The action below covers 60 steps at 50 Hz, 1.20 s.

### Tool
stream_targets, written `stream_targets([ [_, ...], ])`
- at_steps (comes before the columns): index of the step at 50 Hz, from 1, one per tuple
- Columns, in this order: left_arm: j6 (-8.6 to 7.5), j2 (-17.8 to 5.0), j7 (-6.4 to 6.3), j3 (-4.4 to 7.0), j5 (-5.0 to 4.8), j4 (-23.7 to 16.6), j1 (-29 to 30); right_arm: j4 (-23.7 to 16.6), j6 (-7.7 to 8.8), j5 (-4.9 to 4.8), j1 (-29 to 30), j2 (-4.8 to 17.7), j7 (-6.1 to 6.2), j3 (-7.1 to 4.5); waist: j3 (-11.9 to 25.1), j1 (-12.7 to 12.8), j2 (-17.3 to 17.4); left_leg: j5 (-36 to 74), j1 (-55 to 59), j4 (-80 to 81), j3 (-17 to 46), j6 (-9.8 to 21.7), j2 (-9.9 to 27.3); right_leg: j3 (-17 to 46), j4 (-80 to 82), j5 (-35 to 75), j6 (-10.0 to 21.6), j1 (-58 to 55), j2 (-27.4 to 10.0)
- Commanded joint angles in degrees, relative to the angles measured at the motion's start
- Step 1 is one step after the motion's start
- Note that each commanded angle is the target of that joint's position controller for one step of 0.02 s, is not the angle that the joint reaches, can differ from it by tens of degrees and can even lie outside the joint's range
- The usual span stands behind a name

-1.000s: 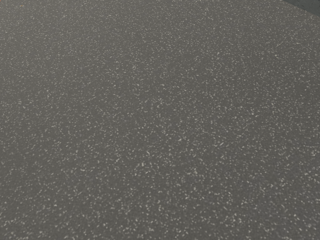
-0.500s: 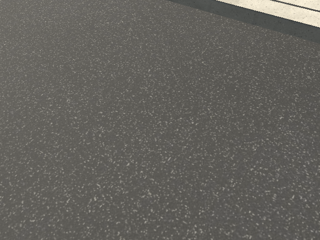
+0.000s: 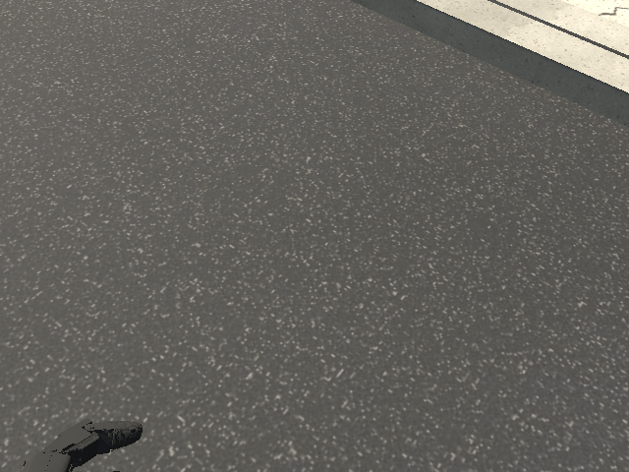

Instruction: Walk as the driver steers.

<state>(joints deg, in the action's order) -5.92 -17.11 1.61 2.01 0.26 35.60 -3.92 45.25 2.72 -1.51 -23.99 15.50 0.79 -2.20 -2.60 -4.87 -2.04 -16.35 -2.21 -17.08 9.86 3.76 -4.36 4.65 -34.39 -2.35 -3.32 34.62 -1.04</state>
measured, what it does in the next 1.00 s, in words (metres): walks ahead: right foot, then left foot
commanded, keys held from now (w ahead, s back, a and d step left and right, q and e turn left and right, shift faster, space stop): w+q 0.40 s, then w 0.08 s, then w+e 0.52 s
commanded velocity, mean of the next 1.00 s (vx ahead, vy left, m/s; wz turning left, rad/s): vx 0.49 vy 0.00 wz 0.16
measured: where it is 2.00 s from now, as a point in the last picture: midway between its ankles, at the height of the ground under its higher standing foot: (246, 243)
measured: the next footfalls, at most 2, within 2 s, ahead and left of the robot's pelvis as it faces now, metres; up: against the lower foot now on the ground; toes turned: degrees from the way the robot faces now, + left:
right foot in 0.12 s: +0.26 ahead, -0.13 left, +0.00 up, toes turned +9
left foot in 0.60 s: +0.47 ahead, +0.21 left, +0.00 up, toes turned +20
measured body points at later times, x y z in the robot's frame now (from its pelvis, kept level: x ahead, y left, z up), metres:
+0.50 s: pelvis +0.28 +0.00 -0.01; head +0.31 +0.02 +0.44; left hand +0.21 +0.29 -0.13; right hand +0.56 -0.17 -0.08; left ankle +0.40 +0.19 -0.70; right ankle +0.22 -0.13 -0.75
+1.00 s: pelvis +0.53 +0.12 +0.00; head +0.55 +0.12 +0.44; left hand +0.67 +0.40 -0.10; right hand +0.62 -0.16 -0.12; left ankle +0.43 +0.20 -0.75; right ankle +0.72 -0.01 -0.70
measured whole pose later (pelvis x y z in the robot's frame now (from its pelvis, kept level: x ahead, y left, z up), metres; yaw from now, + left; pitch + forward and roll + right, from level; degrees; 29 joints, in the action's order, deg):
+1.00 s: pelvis +0.53 +0.12 +0.00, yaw +7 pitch +0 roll +3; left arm -1.5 -16.4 2.0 2.9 -1.3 42.6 -8.2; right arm 46.0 5.0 0.5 -18.2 16.3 0.1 -4.1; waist -2.4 -3.8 -2.5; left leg -15.1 2.2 -12.9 -13.1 1.3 -1.6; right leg 1.6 -43.2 0.0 -0.4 37.6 -6.3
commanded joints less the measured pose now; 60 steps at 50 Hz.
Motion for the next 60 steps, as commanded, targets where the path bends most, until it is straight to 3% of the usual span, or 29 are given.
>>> stream_targets([
  [1, -1.19, -4.23, 0.09, 1.16, -0.78, -5.57, 7.21, -3.02, 0.29, -0.66, -0.07, 11.44, 0.93, -3.19, 0.12, 0.83, 8.15, 17.76, -6.58, 2.6, 10.6, 6.43, 11.87, -1.25, 5.55, 5.26, 0.22, -8.77, 3.29],
  [4, -1.42, -6.91, -0.37, 2.5, -1.02, -4.81, 3.4, -3.12, -0.17, -0.51, 1.2, 11.5, 1.02, -3.59, 1.56, 3.9, 9.63, 24.92, -3.16, -2.96, 13.07, 4.62, 13.34, -0.71, 7.34, 0.08, 3.0, -14.33, 2.65],
  [5, -1.54, -8.31, -0.77, 3.41, -0.82, -3.54, -1.9, -3.61, -0.31, -0.28, 2.18, 10.8, 0.8, -3.4, 4.93, 6.89, 9.34, 30.89, -3.66, -9.11, 11.52, 3.25, 11.07, -1.83, 9.55, 0.5, 4.75, -22.12, 2.63],
  [6, -1.52, -10.11, -1.25, 4.26, -0.24, -2.46, -9.89, -4.83, -0.39, 0.53, 3.13, 8.91, 0.41, -2.67, 12.37, 10.88, 7.86, 28.58, -8.41, -20.89, 9.92, 1.68, 8.18, 1.66, 8.0, -0.54, 7.81, -35.83, -2.2],
  [7, -0.96, -14.53, -1.73, 5.35, 0.78, -1.6, -17.92, -6.24, -0.08, 0.86, -1.44, 3.91, 0.31, -1.21, 22.52, 11.14, -3.52, 9.73, -23.99, -40.62, 3.94, -1.61, 1.19, 19.49, 7.37, -8.09, 14.32, -56.58, -15.52],
  [8, -0.47, -12.43, -1.01, 4.81, 0.26, -0.31, -18.52, -6.81, 0.26, -0.48, -6.22, 3.76, 0.26, -0.46, 26.43, 8.53, -17.73, -17.79, -35.6, -53.01, 1.42, -2.81, -0.38, 40.3, 14.61, -18.58, 19.17, -60.72, -23.86],
  [9, -0.16, -7.54, -1.16, 3.69, -0.25, -1.06, -15.13, -5.87, 0.1, -1.39, -2.93, 9.39, 0.24, -1.92, 16.79, 9.04, -9.24, -13.82, -39.86, -57.65, 1.76, -3.06, 4.0, 35.79, 16.83, -24.96, 17.28, -52.63, -21.9],
  [10, 0.26, -5.67, -1.42, 3.19, -0.26, -1.15, -12.49, -6.77, -0.12, -1.09, 2.63, 10.8, 0.15, -2.3, 9.57, 9.37, -3.79, -8.95, -39.9, -57.39, -0.95, -3.27, 6.23, 26.07, 17.49, -21.04, 15.42, -44.5, -19.34],
  [12, 0.21, -3.99, -1.35, 2.6, 0.45, 0.26, -9.18, -8.08, -0.34, 0.14, 6.67, 9.18, -0.11, -2.52, 2.84, 6.92, -1.56, -4.07, -37.14, -53.1, -2.07, -3.43, 9.6, 15.45, 20.85, -9.72, 14.44, -32.88, -14.99],
  [16, -0.96, -4.93, -1.23, 3.23, -0.21, 2.47, -7.71, -9.65, -1.6, -0.02, 8.15, 5.18, -0.76, -1.61, -0.19, 5.02, -2.69, -0.83, -36.16, -47.43, -3.78, -4.36, 11.83, 5.23, 26.2, -1.91, 15.66, -26.16, -14.07],
  [21, -0.73, -7.83, -1.34, 3.99, -0.35, 4.68, -8.16, -11.48, -0.54, 0.37, 14.71, 4.11, -2.18, -0.71, -0.84, 6.77, -0.28, 14.26, -34.88, -31.21, -6.0, -4.46, 11.38, -5.56, 27.1, 5.46, 14.5, -27.77, -11.96],
  [26, 0.57, -10.62, -0.83, 4.44, -2.32, 8.77, -14.87, -14.98, 0.43, 0.4, 23.84, 3.98, -3.37, -0.2, -3.18, 8.98, 0.43, 13.36, -31.96, -18.33, -9.03, -1.64, 8.6, -6.6, 26.18, 7.65, 13.67, -33.51, -14.22],
  [28, 1.61, -11.91, -0.84, 4.49, -2.86, 10.02, -15.73, -15.34, 0.74, 0.85, 23.08, 5.78, -3.5, -0.95, -1.72, 6.87, -0.86, 8.1, -28.35, -15.05, -10.85, -0.07, 6.74, -5.61, 21.48, 18.69, 12.94, -37.31, -15.19],
  [30, 2.28, -11.49, -1.1, 3.74, -2.67, 10.71, -15.29, -11.6, 0.82, 1.08, 9.72, 10.18, -2.85, -3.43, 6.98, -1.19, -1.33, 11.03, -7.34, -11.21, -13.48, 2.44, 3.34, -8.33, 5.07, 31.19, 10.05, -33.18, -11.65],
  [31, 1.88, -8.42, -1.2, 2.25, -1.3, 9.57, -15.54, -9.66, 0.38, 1.54, -0.12, 14.46, -1.87, -4.92, 14.91, -5.3, 1.84, 14.5, 10.88, -14.45, -4.82, 5.2, 11.78, -9.25, -11.03, 16.29, 7.47, -20.87, -8.74],
  [32, 1.14, -0.82, -0.79, 0.0, -0.76, 7.91, -22.33, -9.75, 0.19, 2.47, -1.25, 19.24, -1.31, -5.37, 23.69, -0.39, 16.63, 4.49, 26.12, -8.99, 23.19, 13.45, 28.01, -7.06, -31.73, -28.24, 3.5, -0.91, 1.5],
  [33, 0.43, -7.35, -0.76, 1.51, -2.39, 9.09, -18.79, -10.62, 0.51, 2.43, -1.51, 14.08, -1.44, -4.15, 25.75, -3.81, 11.01, 1.38, 23.52, -3.71, 29.04, 13.52, 28.66, 2.73, -39.14, -31.95, 3.47, 2.75, 1.22],
  [34, 0.32, -9.36, -0.72, 2.42, -3.75, 7.27, -14.6, -9.62, 0.83, 2.1, 1.17, 11.66, -1.54, -3.32, 16.1, -2.9, 10.33, 4.03, 17.51, -2.86, 18.96, 11.11, 26.68, 1.92, -40.38, -28.03, 3.76, 7.64, -1.34],
  [36, 0.68, -7.73, -1.26, 2.36, -2.19, 6.82, -11.8, -8.76, 1.54, 1.86, 7.31, 8.13, -1.88, -2.49, 7.81, 1.03, 7.75, 10.58, 4.7, 0.22, 7.39, 8.84, 22.13, 0.13, -35.18, -19.47, 3.51, 5.6, -5.55],
  [38, 2.51, -5.89, -1.29, 2.42, -2.31, 8.06, -15.03, -8.51, 2.73, 2.38, 10.62, 5.88, -2.1, -2.17, 6.13, 4.26, 8.5, 13.21, -2.67, 4.84, 1.12, 8.44, 20.34, 0.67, -33.59, -14.61, 2.97, -0.87, -7.05],
  [43, 4.38, -3.0, -1.4, 2.04, -1.8, 6.47, -11.08, -5.44, 4.2, 2.66, 11.52, 6.8, -1.2, -3.04, 0.42, 5.21, 5.45, 18.21, -5.22, 9.98, -9.78, 7.96, 19.45, 1.82, -24.25, -5.03, 1.55, 3.13, -7.26],
  [47, 3.72, -1.43, 0.2, 1.15, -1.51, 4.28, -4.31, -3.96, 3.55, 2.23, 10.19, 8.98, -0.43, -3.72, -1.86, 2.8, 4.29, 19.07, -3.33, 10.78, -16.72, 6.55, 18.61, -2.02, -10.74, 4.6, 2.42, 1.99, -6.25],
  [52, 3.84, -2.13, 1.74, 1.06, -1.45, 0.18, 2.64, -1.48, 1.69, 0.65, 6.54, 11.28, -0.24, -4.76, -4.02, 0.85, 3.85, 23.89, 5.86, 7.17, -19.77, 5.22, 21.41, -5.65, -3.28, -0.27, 5.58, 4.66, -5.0],
  [54, 4.1, -3.37, 2.09, 1.73, -1.38, -0.81, 1.74, -1.42, 0.84, 0.2, 7.23, 12.78, -0.02, -5.19, -1.88, 2.57, 5.25, 39.11, 8.28, 1.33, -21.36, 3.95, 21.57, -8.57, -2.46, -5.46, 7.63, 0.73, -2.23],
  [56, 4.57, -6.55, 1.83, 3.74, -1.65, 0.63, -7.33, -1.83, -0.13, -0.37, 8.58, 13.92, 0.27, -5.44, 4.4, 8.36, 6.39, 55.09, 7.37, -13.45, -23.26, 2.12, 20.02, -11.86, -1.59, -9.21, 10.55, -12.15, 2.79],
  [57, 4.87, -9.9, 1.02, 5.75, -1.81, 3.12, -16.85, -2.12, -0.22, -0.41, 8.81, 12.77, 0.42, -4.86, 9.43, 13.31, 4.89, 51.04, 0.56, -26.76, -24.45, -0.09, 17.51, -10.95, 1.77, -6.1, 12.82, -26.9, 5.05],
  [58, 5.49, -16.03, -0.29, 7.56, -2.07, 4.38, -22.35, -3.96, 0.38, 1.52, 6.58, 7.8, 0.49, -3.26, 13.53, 13.06, -5.92, 19.81, -18.35, -46.66, -24.49, -3.56, 12.51, 8.21, 3.82, -6.58, 18.05, -44.14, -5.78],
  [59, 4.47, -18.59, 0.07, 7.28, -1.81, 1.84, -18.8, -6.52, 2.29, 1.86, 4.84, 3.72, 0.02, -1.54, 21.27, 8.13, -13.1, -18.15, -36.29, -62.78, -12.18, -5.98, 0.69, 41.41, 14.22, -17.75, 28.57, -55.7, -17.23],
  [60, 3.42, -13.09, 0.7, 5.68, -1.69, 1.24, -18.37, -7.4, 4.06, -0.08, 11.16, 9.35, -0.81, -2.62, 20.03, 11.96, -4.82, -15.62, -42.54, -64.35, -3.73, -4.7, 3.99, 40.54, 19.04, -20.13, 26.03, -55.01, -17.74],
])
